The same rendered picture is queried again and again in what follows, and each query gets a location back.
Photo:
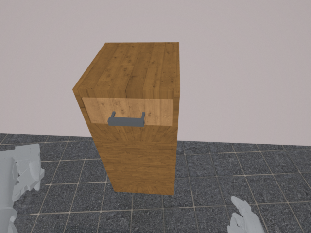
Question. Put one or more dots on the right robot hand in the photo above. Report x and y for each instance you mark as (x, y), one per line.
(249, 223)

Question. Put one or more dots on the robot left forearm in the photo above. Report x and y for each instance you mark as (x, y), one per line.
(7, 218)

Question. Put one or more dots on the drawer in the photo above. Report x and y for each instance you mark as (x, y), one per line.
(157, 111)

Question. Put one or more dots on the cabinet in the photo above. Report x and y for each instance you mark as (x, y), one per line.
(136, 159)

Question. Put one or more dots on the left robot hand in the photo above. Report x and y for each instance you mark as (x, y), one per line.
(23, 160)

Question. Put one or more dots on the handle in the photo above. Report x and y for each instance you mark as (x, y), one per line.
(126, 121)

